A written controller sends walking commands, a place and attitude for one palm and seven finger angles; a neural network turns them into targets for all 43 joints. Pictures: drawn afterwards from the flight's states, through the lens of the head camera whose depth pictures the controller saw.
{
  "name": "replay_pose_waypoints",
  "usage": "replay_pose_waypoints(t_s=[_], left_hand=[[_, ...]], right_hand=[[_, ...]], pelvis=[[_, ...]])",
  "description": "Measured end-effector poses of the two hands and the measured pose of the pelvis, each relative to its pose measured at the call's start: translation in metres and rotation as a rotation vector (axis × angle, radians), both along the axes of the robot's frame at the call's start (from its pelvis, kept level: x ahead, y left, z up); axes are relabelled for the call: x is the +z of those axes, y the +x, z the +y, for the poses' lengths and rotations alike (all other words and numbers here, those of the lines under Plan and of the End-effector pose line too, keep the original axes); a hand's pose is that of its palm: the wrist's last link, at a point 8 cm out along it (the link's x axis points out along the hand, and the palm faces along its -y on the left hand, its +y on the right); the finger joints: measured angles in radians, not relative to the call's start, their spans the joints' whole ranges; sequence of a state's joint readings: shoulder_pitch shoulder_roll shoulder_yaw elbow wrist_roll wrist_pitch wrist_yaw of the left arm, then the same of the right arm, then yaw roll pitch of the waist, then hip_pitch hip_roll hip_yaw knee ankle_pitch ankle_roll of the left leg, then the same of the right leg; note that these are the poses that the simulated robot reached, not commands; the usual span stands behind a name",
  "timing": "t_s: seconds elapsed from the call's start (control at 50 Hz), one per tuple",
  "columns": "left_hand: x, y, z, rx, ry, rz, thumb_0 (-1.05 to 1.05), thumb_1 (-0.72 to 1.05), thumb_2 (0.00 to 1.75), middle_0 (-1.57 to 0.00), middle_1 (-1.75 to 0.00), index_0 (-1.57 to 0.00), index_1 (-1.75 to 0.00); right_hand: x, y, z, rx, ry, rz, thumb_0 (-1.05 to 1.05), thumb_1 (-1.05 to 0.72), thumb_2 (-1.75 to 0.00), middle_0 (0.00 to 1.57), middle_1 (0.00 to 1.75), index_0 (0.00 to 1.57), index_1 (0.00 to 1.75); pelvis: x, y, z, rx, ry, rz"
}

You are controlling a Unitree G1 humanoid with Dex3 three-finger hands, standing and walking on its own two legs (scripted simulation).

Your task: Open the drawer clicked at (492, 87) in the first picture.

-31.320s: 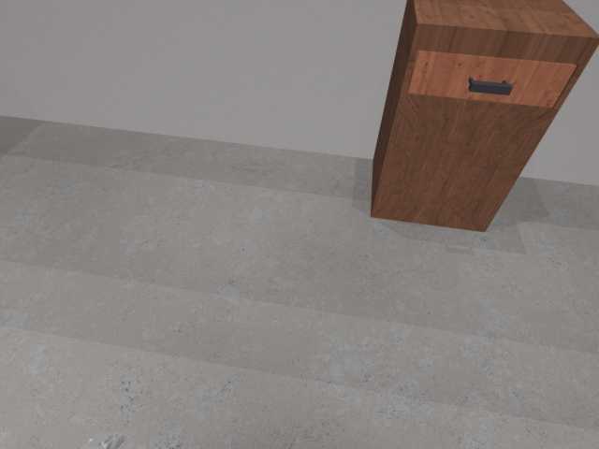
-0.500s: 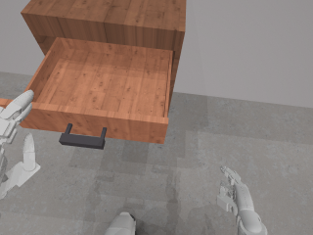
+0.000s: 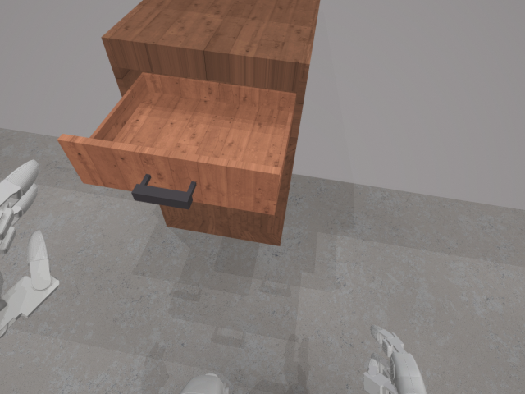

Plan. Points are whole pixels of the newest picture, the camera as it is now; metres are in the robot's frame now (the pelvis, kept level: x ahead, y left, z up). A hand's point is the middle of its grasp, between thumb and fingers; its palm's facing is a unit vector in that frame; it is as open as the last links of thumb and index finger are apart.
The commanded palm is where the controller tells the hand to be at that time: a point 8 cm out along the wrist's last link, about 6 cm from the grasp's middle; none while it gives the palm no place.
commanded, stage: stop stepping back and stand still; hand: left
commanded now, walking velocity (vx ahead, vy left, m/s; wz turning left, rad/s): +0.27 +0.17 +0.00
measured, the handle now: (166, 189) +0.51 +0.24 -0.06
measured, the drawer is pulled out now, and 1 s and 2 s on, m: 0.30 0.30 0.30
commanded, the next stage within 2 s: let the arm hang, fingers relaxed in 0.58 s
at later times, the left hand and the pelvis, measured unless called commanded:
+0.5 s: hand (10, 347) +0.13 +0.24 +0.17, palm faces +0.42 -0.80 -0.43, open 7.4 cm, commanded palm +0.07 +0.28 +0.18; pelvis -0.05 -0.01 +0.00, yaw +3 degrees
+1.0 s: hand out of the picture +0.01 +0.17 -0.17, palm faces +0.12 -0.98 -0.16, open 7.1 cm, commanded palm none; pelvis -0.05 -0.01 +0.00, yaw +4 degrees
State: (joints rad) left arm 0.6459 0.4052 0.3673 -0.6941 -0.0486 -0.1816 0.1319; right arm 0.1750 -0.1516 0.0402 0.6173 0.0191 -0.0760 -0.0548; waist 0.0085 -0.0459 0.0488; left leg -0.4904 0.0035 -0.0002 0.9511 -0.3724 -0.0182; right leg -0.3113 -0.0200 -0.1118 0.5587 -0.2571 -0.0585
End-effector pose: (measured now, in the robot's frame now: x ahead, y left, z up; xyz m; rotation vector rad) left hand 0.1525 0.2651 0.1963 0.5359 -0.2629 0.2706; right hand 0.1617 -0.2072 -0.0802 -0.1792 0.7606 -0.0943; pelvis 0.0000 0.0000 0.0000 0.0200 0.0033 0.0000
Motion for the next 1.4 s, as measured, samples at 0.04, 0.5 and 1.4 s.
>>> replay_pose_waypoints(t_s=[0.04,0.5,1.4], left_hand=[[-0.003,-0.006,0.006,0.039,-0.027,0.006,0.02,0.89,0.89,-0.21,-0.31,-0.22,-0.3],[-0.013,-0.061,0.01,0.12,-0.044,-0.008,0.02,0.89,0.89,-0.21,-0.31,-0.22,-0.3],[-0.323,-0.262,-0.04,0.442,-0.559,1.629,0.01,0.92,0.89,-0.2,-0.3,-0.2,-0.29]], right_hand=[[0.003,-0.017,-0.009,-0.023,-0.018,0.028,0.02,-0.9,-0.89,0.21,0.3,0.21,0.3],[0.006,-0.049,-0.028,-0.003,-0.052,-0.037,0.02,-0.9,-0.9,0.2,0.3,0.21,0.3],[-0.063,-0.253,0.006,-0.084,0.074,0.727,0.01,-0.91,-0.9,0.2,0.3,0.2,0.3]], pelvis=[[0.005,-0.005,-0.002,0.005,0.015,0.012],[0.0,-0.046,-0.009,0.051,-0.013,-0.005],[0.01,-0.058,-0.002,0.047,-0.011,-0.041]])
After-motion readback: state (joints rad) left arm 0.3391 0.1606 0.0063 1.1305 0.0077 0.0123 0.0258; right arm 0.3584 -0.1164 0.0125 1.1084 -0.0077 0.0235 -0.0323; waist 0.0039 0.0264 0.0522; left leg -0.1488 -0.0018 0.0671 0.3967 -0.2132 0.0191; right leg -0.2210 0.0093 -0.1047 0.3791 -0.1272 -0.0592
